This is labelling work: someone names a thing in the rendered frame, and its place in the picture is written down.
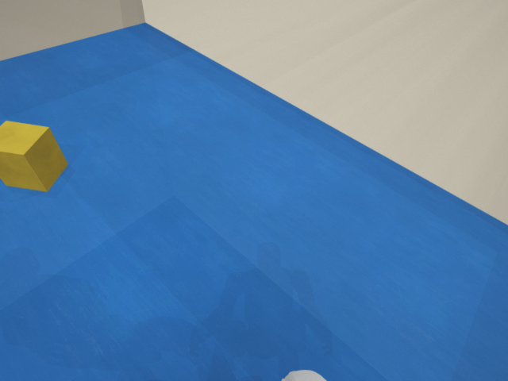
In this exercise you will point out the carton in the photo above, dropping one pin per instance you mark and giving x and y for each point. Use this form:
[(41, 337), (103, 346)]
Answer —
[(30, 157)]

